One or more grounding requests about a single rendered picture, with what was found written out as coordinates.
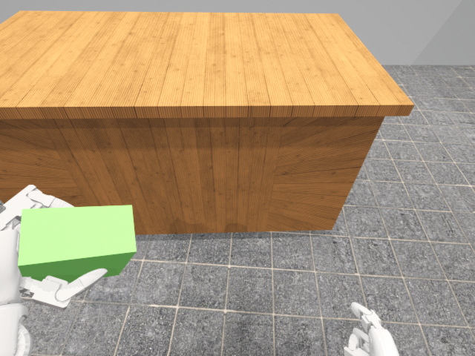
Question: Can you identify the table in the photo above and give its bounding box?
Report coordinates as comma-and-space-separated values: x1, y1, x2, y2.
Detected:
0, 10, 414, 235

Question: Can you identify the right robot hand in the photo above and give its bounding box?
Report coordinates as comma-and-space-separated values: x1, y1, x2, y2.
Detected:
344, 302, 399, 356

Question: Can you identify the left robot hand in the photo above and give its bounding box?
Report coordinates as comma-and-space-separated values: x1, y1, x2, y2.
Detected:
0, 185, 108, 311

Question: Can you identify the left robot forearm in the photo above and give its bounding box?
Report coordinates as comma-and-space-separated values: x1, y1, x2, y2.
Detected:
0, 303, 33, 356

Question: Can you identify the sponge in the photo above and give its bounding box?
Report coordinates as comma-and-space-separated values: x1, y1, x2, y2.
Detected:
18, 205, 137, 283

